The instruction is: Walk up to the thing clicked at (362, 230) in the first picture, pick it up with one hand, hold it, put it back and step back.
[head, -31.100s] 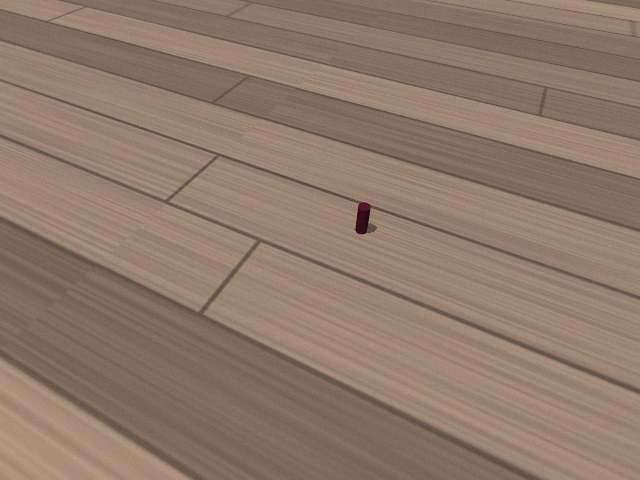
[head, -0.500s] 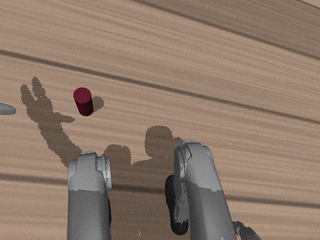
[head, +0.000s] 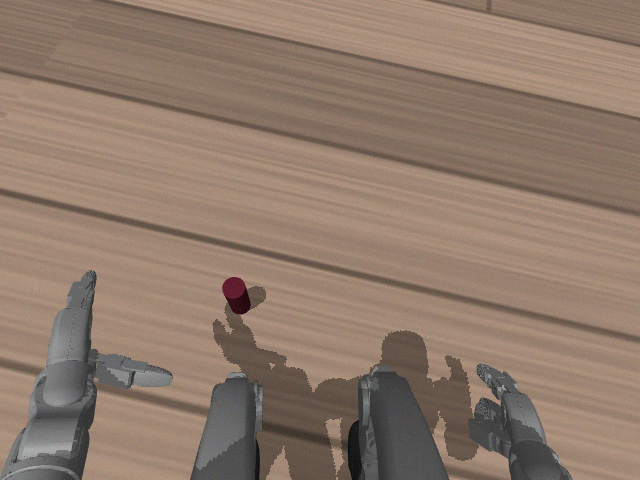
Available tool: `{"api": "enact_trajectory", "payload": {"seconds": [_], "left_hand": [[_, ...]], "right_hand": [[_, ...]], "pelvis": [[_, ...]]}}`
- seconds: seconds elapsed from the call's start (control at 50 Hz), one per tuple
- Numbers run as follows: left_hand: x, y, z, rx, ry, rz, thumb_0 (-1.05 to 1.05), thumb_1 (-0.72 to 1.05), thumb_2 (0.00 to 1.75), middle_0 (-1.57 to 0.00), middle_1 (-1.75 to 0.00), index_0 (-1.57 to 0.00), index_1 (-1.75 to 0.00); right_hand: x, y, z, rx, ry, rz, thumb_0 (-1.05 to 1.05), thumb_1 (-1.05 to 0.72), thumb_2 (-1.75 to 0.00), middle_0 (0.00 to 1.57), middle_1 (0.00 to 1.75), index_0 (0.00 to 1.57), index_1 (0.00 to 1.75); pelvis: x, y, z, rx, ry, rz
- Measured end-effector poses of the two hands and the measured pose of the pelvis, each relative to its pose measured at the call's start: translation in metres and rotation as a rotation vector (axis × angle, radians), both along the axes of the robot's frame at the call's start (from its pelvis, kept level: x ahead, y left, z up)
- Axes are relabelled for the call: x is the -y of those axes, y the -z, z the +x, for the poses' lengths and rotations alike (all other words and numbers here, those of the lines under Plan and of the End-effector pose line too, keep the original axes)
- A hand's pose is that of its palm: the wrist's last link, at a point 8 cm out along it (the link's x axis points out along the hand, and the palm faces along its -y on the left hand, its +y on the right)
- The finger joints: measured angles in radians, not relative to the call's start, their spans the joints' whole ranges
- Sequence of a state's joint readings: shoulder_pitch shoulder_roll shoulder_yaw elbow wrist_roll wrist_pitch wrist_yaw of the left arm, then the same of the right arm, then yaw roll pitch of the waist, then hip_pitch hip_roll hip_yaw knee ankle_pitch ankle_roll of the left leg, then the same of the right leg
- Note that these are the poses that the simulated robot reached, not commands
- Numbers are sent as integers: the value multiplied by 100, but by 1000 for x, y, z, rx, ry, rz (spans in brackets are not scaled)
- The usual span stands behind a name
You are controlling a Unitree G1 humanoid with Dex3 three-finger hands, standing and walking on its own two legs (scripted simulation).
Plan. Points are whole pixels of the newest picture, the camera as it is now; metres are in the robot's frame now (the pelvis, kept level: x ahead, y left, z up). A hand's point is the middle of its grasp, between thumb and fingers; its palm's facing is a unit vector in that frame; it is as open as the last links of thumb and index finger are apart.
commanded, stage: home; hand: left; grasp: from the side
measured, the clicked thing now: (237, 296) +0.48 +0.16 -0.50
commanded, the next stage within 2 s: none
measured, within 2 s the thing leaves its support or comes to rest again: neither
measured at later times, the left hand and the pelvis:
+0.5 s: hand (99, 399) +0.22 +0.19 +0.08, palm faces +0.13 -0.94 -0.31, open 16.9 cm; pelvis +0.05 +0.00 +0.13, yaw +1 degrees
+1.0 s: hand (93, 404) +0.22 +0.19 +0.09, palm faces +0.14 -0.95 -0.29, open 17.3 cm; pelvis +0.06 +0.00 +0.14, yaw +2 degrees
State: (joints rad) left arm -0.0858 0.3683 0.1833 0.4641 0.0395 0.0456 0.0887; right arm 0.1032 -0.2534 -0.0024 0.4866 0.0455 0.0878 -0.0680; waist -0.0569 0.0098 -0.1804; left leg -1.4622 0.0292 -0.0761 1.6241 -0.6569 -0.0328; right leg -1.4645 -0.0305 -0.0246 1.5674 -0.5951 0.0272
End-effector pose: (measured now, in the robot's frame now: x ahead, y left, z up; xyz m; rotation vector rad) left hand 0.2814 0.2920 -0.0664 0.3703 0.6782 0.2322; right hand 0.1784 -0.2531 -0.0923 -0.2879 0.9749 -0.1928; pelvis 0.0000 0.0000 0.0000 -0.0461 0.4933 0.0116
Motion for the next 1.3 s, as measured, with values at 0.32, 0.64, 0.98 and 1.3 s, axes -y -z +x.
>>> {"api": "enact_trajectory", "payload": {"seconds": [0.32,0.64,0.98,1.3], "left_hand": [[48,-120,-57,-78,-62,-85,-1,-44,13,-10,-10,-10,-10],[59,-186,-92,-23,-72,-123,-1,-48,9,-6,-7,-7,-7],[59,-185,-86,-31,-73,-130,-1,-51,7,-5,-6,-6,-6],[62,-184,-88,-42,-71,-132,-1,-54,5,-5,-6,-6,-6]], "right_hand": [[-3,-115,-13,95,88,7,1,-90,-90,20,30,20,30],[-24,-173,35,335,27,17,1,-90,-90,20,30,20,30],[-23,-173,33,308,4,1,1,-90,-90,20,30,20,30],[-17,-171,26,295,16,0,1,-90,-90,20,30,20,30]], "pelvis": [[5,-107,35,205,-11,17],[-3,-140,51,329,-18,20],[-2,-144,56,345,-25,17],[1,-145,54,351,-20,20]]}}
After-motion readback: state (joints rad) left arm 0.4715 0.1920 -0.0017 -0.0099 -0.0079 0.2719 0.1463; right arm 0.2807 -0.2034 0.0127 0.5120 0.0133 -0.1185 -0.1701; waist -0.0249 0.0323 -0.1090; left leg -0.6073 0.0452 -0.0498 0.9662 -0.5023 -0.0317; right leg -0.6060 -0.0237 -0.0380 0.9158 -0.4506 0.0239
